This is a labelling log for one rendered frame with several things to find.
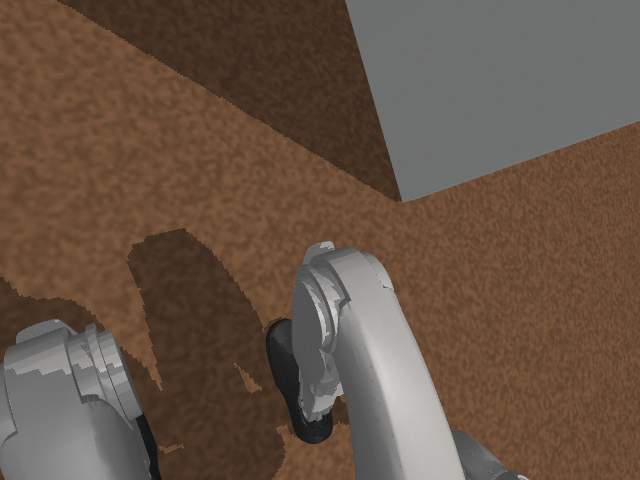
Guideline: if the right robot foot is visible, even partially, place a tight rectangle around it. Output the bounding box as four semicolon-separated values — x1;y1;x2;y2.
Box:
266;319;333;444

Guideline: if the left robot foot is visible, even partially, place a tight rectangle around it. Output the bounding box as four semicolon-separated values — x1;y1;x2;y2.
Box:
136;413;162;480

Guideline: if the right robot hand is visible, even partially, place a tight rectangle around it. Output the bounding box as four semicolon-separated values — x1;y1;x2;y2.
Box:
451;431;509;480

